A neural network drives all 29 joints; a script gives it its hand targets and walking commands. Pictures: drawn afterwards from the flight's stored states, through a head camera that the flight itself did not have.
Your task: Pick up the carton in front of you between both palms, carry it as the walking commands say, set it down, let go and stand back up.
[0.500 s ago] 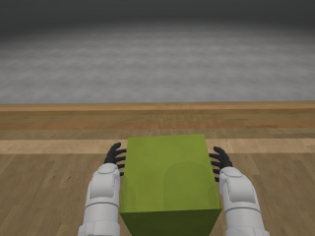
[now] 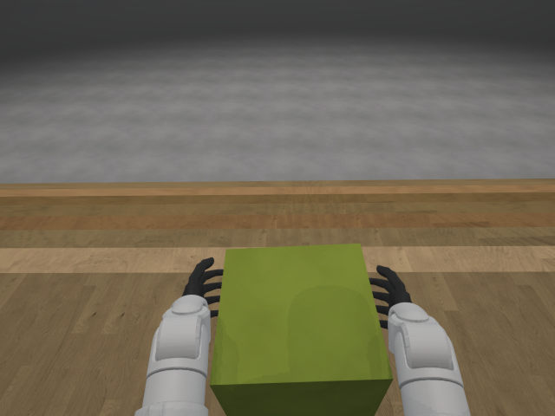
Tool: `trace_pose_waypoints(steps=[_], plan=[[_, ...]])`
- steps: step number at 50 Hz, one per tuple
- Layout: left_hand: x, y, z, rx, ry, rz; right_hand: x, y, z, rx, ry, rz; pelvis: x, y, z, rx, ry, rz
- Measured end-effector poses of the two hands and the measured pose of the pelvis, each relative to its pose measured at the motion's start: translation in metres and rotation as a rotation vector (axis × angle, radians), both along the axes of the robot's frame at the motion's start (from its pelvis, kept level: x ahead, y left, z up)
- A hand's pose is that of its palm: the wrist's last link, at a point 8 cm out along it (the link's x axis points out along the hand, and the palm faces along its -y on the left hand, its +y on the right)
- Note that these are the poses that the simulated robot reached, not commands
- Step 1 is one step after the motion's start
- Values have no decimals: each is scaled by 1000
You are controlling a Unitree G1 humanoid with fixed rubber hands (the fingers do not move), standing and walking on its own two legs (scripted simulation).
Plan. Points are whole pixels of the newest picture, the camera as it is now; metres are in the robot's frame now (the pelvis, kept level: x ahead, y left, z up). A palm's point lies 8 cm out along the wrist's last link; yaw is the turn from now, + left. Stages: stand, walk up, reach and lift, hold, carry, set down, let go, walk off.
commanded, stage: hold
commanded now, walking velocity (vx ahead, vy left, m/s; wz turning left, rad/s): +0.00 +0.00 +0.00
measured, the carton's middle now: (297, 343) +0.28 +0.00 -0.04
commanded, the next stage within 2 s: carry in 0.36 s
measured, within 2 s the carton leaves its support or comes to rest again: neither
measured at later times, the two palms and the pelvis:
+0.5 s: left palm (191, 300) +0.30 +0.16 +0.06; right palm (394, 305) +0.29 -0.14 +0.05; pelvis +0.00 +0.00 +0.00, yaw +3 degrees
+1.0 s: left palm (211, 218) +0.46 +0.15 +0.08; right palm (375, 217) +0.47 -0.15 +0.07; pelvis +0.20 -0.01 -0.01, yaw +4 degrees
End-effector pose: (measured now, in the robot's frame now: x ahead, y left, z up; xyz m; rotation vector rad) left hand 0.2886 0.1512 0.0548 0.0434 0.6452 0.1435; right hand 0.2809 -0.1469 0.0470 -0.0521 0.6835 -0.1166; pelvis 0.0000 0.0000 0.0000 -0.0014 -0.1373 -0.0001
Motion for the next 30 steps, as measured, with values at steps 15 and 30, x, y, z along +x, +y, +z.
trace_pose_waypoints(steps=[15, 30], plan=[[-2, 0, 0, 0, -1, 5, -2, 0, 0, 2, -2, -3, -4, 0, -1, 1, 1, 0], [19, 27, 11, -46, -45, 56, 31, 27, 19, 33, -45, -3, 25, 17, -7, -3, 176, 25]])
